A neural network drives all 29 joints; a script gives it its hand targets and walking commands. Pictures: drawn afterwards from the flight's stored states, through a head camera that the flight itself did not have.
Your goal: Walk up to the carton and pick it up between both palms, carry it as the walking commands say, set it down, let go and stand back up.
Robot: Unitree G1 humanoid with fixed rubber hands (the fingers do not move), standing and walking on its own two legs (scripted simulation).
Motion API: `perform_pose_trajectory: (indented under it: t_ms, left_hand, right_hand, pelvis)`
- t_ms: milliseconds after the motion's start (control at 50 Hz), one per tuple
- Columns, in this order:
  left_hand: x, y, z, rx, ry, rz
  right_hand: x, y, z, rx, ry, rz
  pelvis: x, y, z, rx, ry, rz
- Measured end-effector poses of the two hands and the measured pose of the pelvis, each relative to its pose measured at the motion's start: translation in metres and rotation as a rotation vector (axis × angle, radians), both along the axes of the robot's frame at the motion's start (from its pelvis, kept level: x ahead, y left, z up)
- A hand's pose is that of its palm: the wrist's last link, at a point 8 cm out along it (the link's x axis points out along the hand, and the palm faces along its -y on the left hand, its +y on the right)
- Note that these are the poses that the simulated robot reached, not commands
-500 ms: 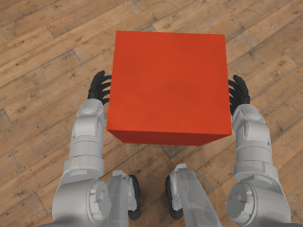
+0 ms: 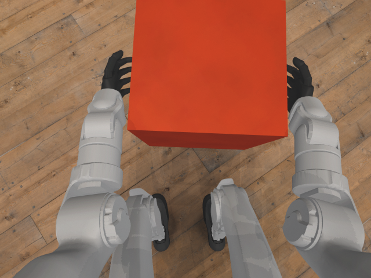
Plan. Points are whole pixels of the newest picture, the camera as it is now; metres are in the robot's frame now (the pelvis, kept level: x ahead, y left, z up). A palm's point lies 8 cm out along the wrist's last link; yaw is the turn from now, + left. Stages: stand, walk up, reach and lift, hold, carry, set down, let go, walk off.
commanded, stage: set down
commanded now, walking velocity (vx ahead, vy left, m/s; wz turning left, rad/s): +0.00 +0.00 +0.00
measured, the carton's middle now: (202, 89) +0.51 -0.08 -0.17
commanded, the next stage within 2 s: none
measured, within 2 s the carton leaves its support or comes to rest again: rests again in 1.38 s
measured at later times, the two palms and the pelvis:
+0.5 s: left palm (124, 93) +0.52 +0.11 -0.17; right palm (278, 100) +0.46 -0.25 -0.17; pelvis -0.01 -0.01 -0.07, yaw -1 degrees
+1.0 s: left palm (134, 96) +0.54 +0.10 -0.27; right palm (265, 103) +0.48 -0.26 -0.26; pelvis -0.02 -0.01 -0.13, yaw -1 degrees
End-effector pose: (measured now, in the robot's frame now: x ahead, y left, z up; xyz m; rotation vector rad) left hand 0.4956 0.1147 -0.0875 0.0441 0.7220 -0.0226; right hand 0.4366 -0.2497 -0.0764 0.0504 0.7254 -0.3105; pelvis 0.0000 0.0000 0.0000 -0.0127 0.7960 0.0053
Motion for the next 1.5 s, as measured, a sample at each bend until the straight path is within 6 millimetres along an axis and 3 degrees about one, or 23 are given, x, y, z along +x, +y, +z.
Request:
perform_pose_trajectory:
  t_ms: [540, 1140, 1280, 1500]
  left_hand:
    - [0.028, -0.006, -0.094, 0.012, -0.010, -0.005]
    - [0.055, -0.015, -0.201, 0.048, 0.004, -0.043]
    - [0.059, -0.016, -0.213, 0.053, 0.000, -0.049]
    - [0.059, -0.018, -0.217, 0.055, 0.010, -0.051]
  right_hand:
    - [0.027, -0.006, -0.097, -0.003, -0.008, 0.006]
    - [0.050, -0.014, -0.205, -0.013, 0.007, 0.015]
    - [0.053, -0.016, -0.218, -0.011, 0.002, 0.012]
    - [0.052, -0.017, -0.221, -0.012, 0.011, 0.012]
  pelvis:
    - [-0.014, -0.006, -0.077, -0.002, 0.027, -0.008]
    - [-0.018, -0.009, -0.147, 0.001, -0.080, -0.020]
    - [-0.019, -0.010, -0.157, 0.005, -0.115, -0.025]
    - [-0.020, -0.010, -0.161, 0.004, -0.141, -0.030]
